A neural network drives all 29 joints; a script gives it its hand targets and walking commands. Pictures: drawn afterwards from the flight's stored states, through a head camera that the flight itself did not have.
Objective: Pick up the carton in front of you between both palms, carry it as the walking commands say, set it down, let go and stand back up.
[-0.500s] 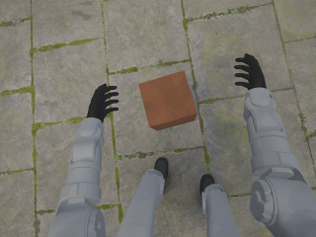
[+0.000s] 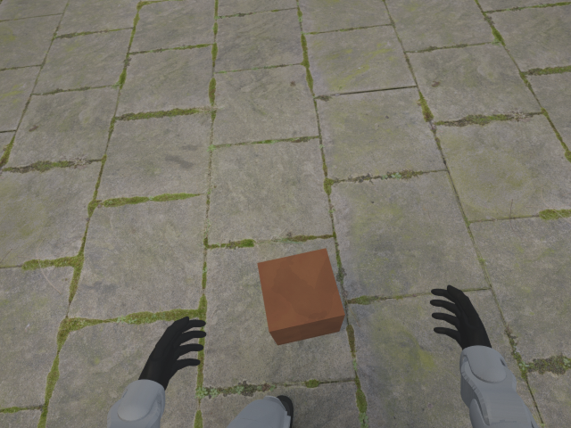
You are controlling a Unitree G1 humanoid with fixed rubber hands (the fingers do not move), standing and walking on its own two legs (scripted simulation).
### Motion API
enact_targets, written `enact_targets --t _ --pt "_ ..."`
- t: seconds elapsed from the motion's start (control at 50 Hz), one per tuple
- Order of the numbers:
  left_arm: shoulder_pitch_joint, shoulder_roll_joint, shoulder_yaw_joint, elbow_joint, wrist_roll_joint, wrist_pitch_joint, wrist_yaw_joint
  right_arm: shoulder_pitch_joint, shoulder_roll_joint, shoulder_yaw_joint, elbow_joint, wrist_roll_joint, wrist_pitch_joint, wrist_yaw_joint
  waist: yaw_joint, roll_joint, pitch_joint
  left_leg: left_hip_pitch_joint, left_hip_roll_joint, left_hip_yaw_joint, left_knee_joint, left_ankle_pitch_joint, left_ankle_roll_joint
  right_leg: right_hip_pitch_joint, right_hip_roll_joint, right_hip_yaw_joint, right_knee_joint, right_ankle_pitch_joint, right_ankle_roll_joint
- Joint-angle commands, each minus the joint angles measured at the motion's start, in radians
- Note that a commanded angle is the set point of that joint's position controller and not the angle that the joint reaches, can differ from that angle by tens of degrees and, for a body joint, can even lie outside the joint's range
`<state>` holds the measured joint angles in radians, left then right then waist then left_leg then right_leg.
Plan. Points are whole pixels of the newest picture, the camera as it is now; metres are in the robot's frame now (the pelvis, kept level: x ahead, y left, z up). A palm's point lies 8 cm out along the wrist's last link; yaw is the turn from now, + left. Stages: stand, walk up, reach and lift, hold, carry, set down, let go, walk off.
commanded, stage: let go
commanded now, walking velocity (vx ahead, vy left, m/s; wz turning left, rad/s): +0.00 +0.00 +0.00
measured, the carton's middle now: (300, 299) +0.44 +0.08 -0.64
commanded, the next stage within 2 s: stand in 0.70 s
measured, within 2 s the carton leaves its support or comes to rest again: neither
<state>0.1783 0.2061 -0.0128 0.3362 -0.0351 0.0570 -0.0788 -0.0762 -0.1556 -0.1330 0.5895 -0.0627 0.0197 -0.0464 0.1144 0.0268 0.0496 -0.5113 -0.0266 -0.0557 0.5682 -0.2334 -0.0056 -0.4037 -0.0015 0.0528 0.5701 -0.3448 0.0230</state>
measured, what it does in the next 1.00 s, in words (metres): stands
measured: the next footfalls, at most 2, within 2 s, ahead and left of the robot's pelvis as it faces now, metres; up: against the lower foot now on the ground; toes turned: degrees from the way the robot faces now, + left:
none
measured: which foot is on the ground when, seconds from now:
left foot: down 0.00-1.00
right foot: down 0.00-1.00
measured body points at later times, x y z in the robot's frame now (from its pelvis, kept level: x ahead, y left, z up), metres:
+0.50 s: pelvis +0.02 -0.02 +0.01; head +0.02 -0.02 +0.46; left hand +0.20 +0.21 -0.06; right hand +0.18 -0.26 -0.07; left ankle +0.02 +0.12 -0.73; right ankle -0.04 -0.14 -0.73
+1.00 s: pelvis +0.02 +0.01 +0.00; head +0.04 +0.04 +0.45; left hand +0.16 +0.29 -0.11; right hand +0.13 -0.29 -0.07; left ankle +0.02 +0.12 -0.73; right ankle -0.04 -0.14 -0.73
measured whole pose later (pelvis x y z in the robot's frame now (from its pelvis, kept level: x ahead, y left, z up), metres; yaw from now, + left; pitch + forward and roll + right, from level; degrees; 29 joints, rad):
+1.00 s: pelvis +0.02 +0.01 +0.00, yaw -1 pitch +0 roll +0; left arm 0.23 0.35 0.05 0.67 0.05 0.02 0.01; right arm 0.21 -0.32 -0.07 0.71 -0.05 0.02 0.00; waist -0.01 -0.07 0.03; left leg -0.28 -0.03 -0.03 0.57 -0.29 0.02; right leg -0.16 -0.01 0.08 0.52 -0.36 0.04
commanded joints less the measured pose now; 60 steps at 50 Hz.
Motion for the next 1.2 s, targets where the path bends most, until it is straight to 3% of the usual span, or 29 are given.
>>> enact_targets --t 0.0,0.14,0.22,0.28,0.32,0.38,0.5,0.68,0.7,0.74,0.8,0.86,0.96,1.0,1.18 --pt "-0.014 0.086 0.039 -0.066 -0.001 -0.022 0.004 0.026 -0.089 -0.003 -0.108 0.007 -0.022 0.017 -0.052 -0.035 -0.270 0.425 -0.016 0.036 -0.052 0.405 -0.041 0.011 0.060 -0.063 -0.131 0.216 -0.005" --pt "0.068 0.098 0.073 0.005 0.026 -0.032 0.016 0.198 -0.098 0.051 -0.167 0.039 -0.017 0.057 -0.081 -0.073 -0.250 0.460 -0.034 0.048 -0.107 0.493 -0.030 0.196 0.040 -0.031 -0.173 0.480 0.012" --pt "0.073 0.110 0.086 0.017 0.036 -0.026 0.019 0.245 -0.106 0.076 -0.209 0.062 -0.003 0.077 -0.089 -0.079 -0.201 0.453 -0.046 0.055 -0.138 0.434 -0.019 0.237 0.029 -0.015 -0.187 0.560 0.018" --pt "0.063 0.117 0.090 0.018 0.040 -0.013 0.018 0.261 -0.112 0.087 -0.231 0.071 0.013 0.090 -0.093 -0.073 -0.152 0.462 -0.051 0.061 -0.150 0.377 -0.013 0.230 0.024 -0.010 -0.201 0.545 0.020" --pt "0.054 0.131 0.090 -0.004 0.054 0.047 0.049 0.292 -0.099 0.097 -0.193 0.088 -0.021 0.065 -0.104 -0.090 -0.178 0.391 -0.073 0.070 -0.128 0.318 -0.017 0.269 0.008 -0.005 -0.151 0.692 0.039" --pt "0.047 0.129 0.086 -0.001 0.052 0.067 0.058 0.267 -0.111 0.104 -0.196 0.096 -0.014 0.066 -0.090 -0.072 -0.131 0.386 -0.072 0.070 -0.124 0.277 -0.013 0.233 0.009 -0.005 -0.155 0.605 0.037" --pt "0.007 0.122 0.068 -0.024 0.044 0.110 0.062 0.262 -0.134 0.086 -0.189 0.077 0.023 0.073 -0.106 -0.065 -0.056 0.446 -0.068 0.079 -0.116 0.196 -0.019 0.154 0.028 -0.032 -0.201 0.345 0.013" --pt "-0.031 0.109 0.056 -0.076 0.046 0.167 0.064 0.236 -0.144 0.073 -0.203 0.058 0.072 0.091 -0.124 -0.042 -0.005 0.497 -0.055 0.065 -0.126 0.084 -0.025 0.126 0.040 -0.054 -0.216 0.147 -0.021" --pt "-0.063 0.218 0.085 0.072 0.075 0.081 0.097 0.275 -0.260 0.035 -0.052 0.001 0.050 0.052 -0.126 -0.196 -0.001 0.318 0.039 0.004 -0.094 -0.017 -0.013 0.085 -0.010 -0.013 -0.200 -0.032 0.001" --pt "-0.020 0.210 0.084 0.103 0.093 0.017 0.101 0.274 -0.280 0.029 -0.049 -0.008 0.024 0.040 -0.130 -0.105 0.007 0.253 0.052 -0.034 -0.133 -0.169 0.005 0.084 -0.023 0.036 -0.189 -0.182 -0.015" --pt "-0.011 0.207 0.083 0.152 0.093 -0.025 0.088 0.230 -0.276 0.031 -0.018 -0.004 -0.006 0.044 -0.120 0.021 -0.021 0.181 0.074 -0.083 -0.191 -0.271 0.026 0.152 -0.014 0.028 -0.113 -0.099 -0.015" --pt "0.006 0.220 0.083 0.203 0.090 -0.048 0.082 0.215 -0.281 0.033 0.011 0.003 -0.016 0.049 -0.112 0.028 -0.056 0.198 0.084 -0.086 -0.182 -0.167 0.039 0.202 -0.019 0.024 -0.097 0.021 -0.013" --pt "0.010 0.253 0.082 0.257 0.083 -0.062 0.094 0.247 -0.303 0.034 0.056 0.016 -0.020 0.041 -0.129 0.001 -0.107 0.322 0.086 -0.051 -0.091 0.205 0.038 0.217 -0.038 0.039 -0.112 0.210 -0.012" --pt "0.017 0.260 0.080 0.276 0.077 -0.062 0.100 0.257 -0.313 0.036 0.071 0.019 -0.020 0.035 -0.131 -0.005 -0.124 0.354 0.088 -0.045 -0.071 0.300 0.038 0.230 -0.040 0.038 -0.108 0.274 -0.009" --pt "0.028 0.278 0.074 0.345 0.070 -0.061 0.114 0.240 -0.339 0.049 0.130 0.027 -0.021 0.024 -0.125 -0.019 -0.113 0.379 0.094 -0.053 -0.072 0.386 0.044 0.253 -0.048 0.029 -0.111 0.350 -0.005"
